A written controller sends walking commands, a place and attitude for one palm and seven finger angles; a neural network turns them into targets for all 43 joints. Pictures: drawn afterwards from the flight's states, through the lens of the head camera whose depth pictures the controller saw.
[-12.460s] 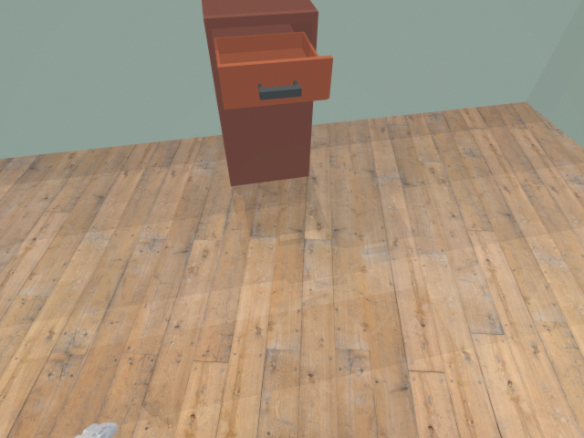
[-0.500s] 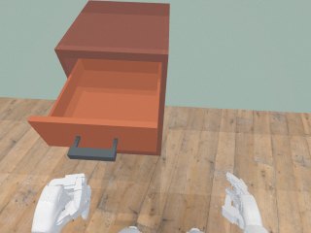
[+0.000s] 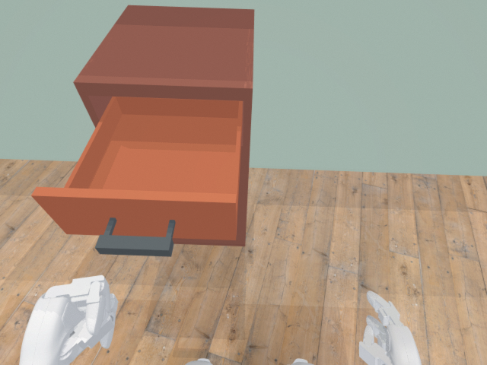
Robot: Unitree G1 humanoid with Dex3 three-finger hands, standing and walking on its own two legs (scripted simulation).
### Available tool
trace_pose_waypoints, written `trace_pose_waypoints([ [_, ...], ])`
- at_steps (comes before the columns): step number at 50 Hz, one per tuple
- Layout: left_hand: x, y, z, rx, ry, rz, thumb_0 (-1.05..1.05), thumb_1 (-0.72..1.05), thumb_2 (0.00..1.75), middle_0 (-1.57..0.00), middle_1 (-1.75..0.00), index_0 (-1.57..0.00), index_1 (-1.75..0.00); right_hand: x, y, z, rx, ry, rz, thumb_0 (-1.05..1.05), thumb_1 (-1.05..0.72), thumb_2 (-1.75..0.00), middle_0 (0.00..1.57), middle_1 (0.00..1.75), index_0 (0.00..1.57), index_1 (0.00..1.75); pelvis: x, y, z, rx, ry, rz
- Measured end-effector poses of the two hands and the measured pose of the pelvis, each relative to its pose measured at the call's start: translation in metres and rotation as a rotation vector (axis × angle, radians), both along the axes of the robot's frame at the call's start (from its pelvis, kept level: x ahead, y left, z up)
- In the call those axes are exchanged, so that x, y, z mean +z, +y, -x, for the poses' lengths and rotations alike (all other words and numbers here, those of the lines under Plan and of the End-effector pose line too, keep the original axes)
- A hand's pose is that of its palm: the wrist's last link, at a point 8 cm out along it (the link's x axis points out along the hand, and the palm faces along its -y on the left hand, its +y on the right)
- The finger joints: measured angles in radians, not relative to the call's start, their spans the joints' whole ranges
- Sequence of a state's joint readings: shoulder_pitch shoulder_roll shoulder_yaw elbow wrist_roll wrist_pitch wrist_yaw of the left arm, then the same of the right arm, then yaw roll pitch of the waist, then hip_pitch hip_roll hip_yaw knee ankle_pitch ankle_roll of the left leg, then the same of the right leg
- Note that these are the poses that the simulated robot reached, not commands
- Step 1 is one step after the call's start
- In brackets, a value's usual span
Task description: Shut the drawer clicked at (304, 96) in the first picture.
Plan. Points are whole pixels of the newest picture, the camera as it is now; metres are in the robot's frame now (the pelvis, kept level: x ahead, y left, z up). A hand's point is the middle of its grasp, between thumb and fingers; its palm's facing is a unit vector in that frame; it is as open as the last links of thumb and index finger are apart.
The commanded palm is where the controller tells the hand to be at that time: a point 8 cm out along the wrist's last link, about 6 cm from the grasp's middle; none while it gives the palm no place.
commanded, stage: bring the fist close to the handle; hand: left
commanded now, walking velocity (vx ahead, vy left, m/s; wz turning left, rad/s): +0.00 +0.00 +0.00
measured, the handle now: (138, 234) +0.34 +0.22 -0.03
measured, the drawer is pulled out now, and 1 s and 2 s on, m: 0.29 0.29 0.28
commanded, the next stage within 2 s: push the drawer shut in 1.48 s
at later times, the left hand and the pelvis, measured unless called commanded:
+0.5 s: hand (134, 303) +0.21 +0.18 +0.03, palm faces +0.02 -1.00 -0.06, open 3.3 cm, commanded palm +0.18 +0.24 +0.03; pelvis -0.01 +0.00 -0.02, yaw +0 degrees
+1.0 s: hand (146, 293) +0.24 +0.18 -0.02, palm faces +0.00 -1.00 -0.04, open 3.3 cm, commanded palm +0.22 +0.24 -0.02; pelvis -0.02 +0.00 -0.05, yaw -1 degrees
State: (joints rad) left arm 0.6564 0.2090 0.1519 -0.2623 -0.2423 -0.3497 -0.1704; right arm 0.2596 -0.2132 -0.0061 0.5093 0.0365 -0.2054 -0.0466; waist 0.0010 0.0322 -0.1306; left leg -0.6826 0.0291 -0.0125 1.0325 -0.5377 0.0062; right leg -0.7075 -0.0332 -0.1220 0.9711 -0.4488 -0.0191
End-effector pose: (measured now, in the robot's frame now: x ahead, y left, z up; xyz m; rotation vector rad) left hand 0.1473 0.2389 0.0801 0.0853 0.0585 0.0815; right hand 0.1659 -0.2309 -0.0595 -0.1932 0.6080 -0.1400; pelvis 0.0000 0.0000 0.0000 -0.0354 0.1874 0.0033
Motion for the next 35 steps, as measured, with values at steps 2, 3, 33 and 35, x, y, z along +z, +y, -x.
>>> trace_pose_waypoints([
  [2, 0.0, 0.001, 0.002, 0.003, -0.005, -0.002, 0.02, 0.9, 0.9, -1.4, -1.6, -1.4, -1.6, 0.0, 0.0, -0.001, 0.006, -0.005, -0.001, 0.02, -0.9, -0.9, 0.2, 0.3, 0.2, 0.3, 0.0, -0.001, 0.001, 0.003, -0.001, 0.001],
  [3, 0.0, 0.001, 0.003, 0.0, -0.003, 0.0, 0.02, 0.9, 0.9, -1.4, -1.6, -1.4, -1.6, 0.0, 0.0, -0.002, 0.01, -0.008, 0.0, 0.02, -0.9, -0.9, 0.2, 0.3, 0.2, 0.3, 0.0, -0.001, 0.002, 0.005, -0.001, 0.001],
  [33, -0.062, 0.001, -0.042, -0.033, 0.017, 0.023, 0.02, 0.9, 0.9, -1.4, -1.6, -1.4, -1.6, -0.038, -0.009, 0.013, 0.015, 0.088, 0.034, 0.01, -0.9, -0.9, 0.2, 0.3, 0.2, 0.3, -0.026, -0.004, 0.011, -0.005, 0.098, -0.004],
  [35, -0.066, 0.002, -0.043, -0.035, 0.011, 0.024, 0.02, 0.9, 0.9, -1.4, -1.6, -1.4, -1.6, -0.041, -0.01, 0.012, 0.019, 0.093, 0.04, 0.01, -0.9, -0.9, 0.2, 0.3, 0.2, 0.3, -0.029, -0.003, 0.012, -0.004, 0.107, -0.002],
])
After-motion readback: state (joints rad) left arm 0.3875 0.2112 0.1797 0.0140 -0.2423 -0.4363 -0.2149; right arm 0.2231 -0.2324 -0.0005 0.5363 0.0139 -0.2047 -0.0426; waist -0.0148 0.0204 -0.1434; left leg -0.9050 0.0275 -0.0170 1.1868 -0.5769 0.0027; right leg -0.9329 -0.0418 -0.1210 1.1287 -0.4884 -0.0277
